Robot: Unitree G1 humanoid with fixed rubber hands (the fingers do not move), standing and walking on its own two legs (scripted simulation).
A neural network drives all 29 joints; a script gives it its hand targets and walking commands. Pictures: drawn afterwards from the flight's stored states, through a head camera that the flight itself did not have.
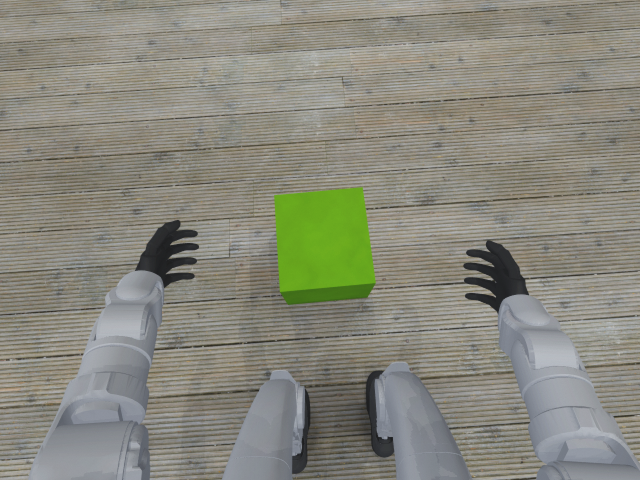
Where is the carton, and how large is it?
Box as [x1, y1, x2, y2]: [274, 187, 375, 304]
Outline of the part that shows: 362,187 274,195 280,292 288,304 366,297 375,283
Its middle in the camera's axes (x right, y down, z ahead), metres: +0.01 +0.02 +1.05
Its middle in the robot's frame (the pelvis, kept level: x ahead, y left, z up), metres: +0.54 +0.02 -0.59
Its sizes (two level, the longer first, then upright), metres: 0.251 0.228 0.202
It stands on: the floor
